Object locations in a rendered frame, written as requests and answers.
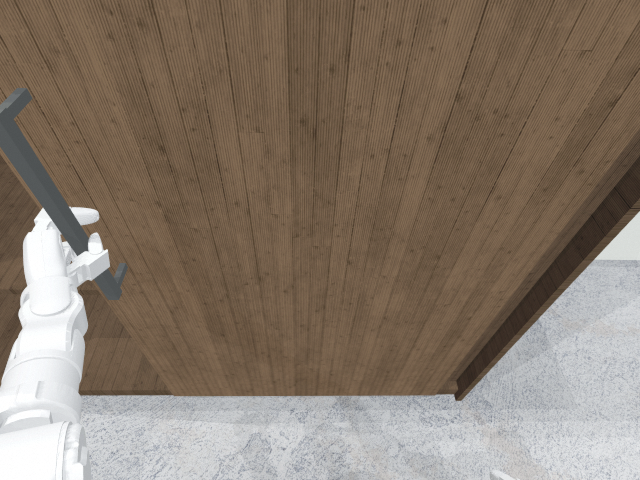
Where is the left robot hand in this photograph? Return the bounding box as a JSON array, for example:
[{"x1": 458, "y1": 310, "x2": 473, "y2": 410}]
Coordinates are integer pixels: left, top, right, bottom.
[{"x1": 23, "y1": 207, "x2": 110, "y2": 287}]

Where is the robot left forearm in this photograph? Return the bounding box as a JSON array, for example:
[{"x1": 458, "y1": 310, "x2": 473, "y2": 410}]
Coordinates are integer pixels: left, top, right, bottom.
[{"x1": 0, "y1": 276, "x2": 88, "y2": 434}]

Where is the left robot upper arm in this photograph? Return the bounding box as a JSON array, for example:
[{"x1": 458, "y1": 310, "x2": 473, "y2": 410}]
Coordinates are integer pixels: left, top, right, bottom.
[{"x1": 0, "y1": 421, "x2": 91, "y2": 480}]

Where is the handle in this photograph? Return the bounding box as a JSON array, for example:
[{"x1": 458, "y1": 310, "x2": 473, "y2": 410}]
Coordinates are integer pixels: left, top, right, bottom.
[{"x1": 0, "y1": 88, "x2": 128, "y2": 300}]

